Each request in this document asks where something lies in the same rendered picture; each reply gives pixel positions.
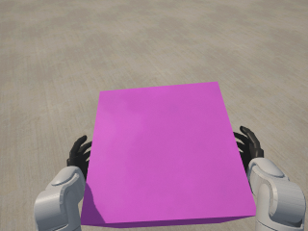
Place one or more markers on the carton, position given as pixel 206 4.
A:
pixel 164 156

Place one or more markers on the robot left forearm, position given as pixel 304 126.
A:
pixel 56 208

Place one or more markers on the robot right forearm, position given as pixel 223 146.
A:
pixel 281 204

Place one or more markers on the right robot hand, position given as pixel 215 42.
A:
pixel 250 147

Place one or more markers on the left robot hand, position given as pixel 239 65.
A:
pixel 77 156

